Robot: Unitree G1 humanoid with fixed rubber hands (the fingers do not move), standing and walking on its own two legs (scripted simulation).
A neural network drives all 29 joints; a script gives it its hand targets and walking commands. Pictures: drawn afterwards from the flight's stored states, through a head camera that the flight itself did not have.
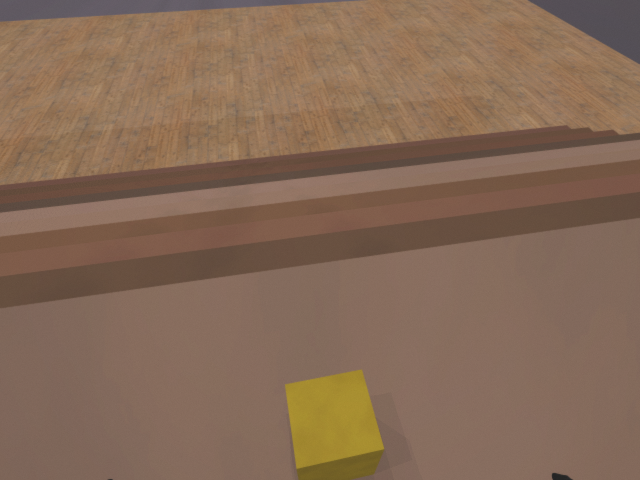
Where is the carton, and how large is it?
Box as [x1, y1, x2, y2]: [285, 370, 383, 479]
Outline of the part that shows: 361,370 285,384 296,468 299,479 350,479 372,474 374,472 382,453 383,446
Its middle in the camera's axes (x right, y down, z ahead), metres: +0.03 +0.52 +1.06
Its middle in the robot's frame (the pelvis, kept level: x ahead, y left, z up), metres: +0.39 -0.01 -0.66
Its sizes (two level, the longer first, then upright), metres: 0.210 0.200 0.250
